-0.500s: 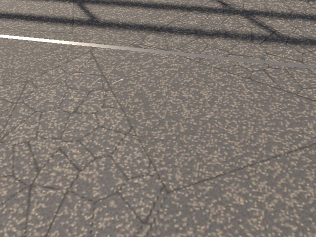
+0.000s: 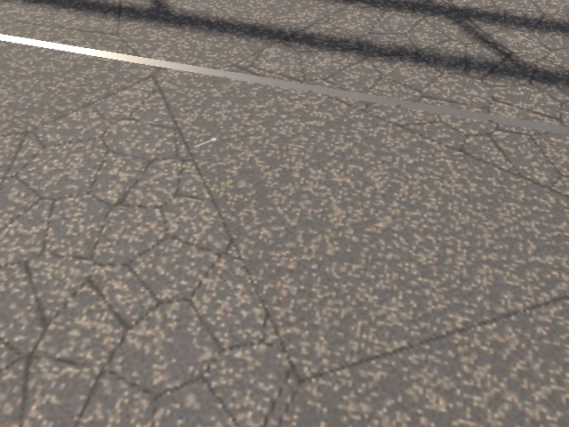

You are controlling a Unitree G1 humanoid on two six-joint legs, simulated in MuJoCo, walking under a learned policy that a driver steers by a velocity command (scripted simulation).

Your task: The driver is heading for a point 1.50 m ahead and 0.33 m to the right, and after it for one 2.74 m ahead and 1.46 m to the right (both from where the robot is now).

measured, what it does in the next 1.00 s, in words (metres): walks ahead: right foot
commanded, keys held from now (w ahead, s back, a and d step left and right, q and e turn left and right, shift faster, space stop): no key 0.70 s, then w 0.30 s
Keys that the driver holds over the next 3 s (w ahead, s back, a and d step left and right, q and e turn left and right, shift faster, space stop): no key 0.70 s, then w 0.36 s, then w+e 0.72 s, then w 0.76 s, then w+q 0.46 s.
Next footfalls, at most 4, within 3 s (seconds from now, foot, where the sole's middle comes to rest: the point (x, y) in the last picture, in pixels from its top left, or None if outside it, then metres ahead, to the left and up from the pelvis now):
0.20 right None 0.08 -0.14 -0.76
1.44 right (353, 405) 0.52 -0.13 -0.76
1.94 left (305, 283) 0.84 -0.01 -0.76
2.44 right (428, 242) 1.00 -0.36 -0.76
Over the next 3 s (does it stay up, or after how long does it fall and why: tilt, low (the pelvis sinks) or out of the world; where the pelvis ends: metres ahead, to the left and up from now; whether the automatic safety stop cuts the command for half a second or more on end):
stays up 1.19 -0.29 -0.01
